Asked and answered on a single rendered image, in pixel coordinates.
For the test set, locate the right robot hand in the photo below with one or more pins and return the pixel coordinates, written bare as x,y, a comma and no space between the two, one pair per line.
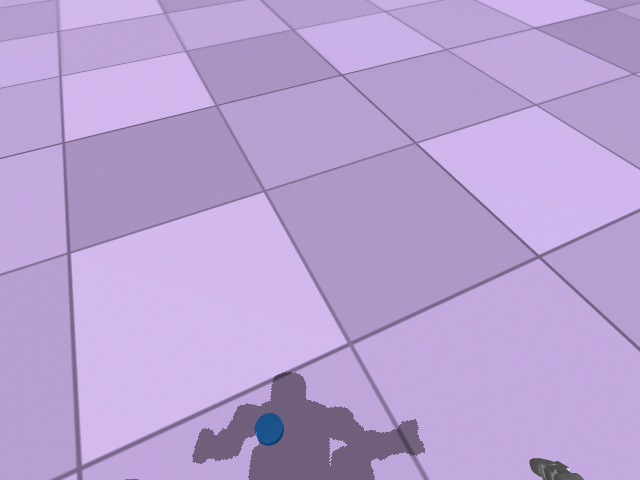
550,470

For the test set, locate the tin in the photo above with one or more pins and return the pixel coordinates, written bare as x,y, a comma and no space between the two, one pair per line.
269,429

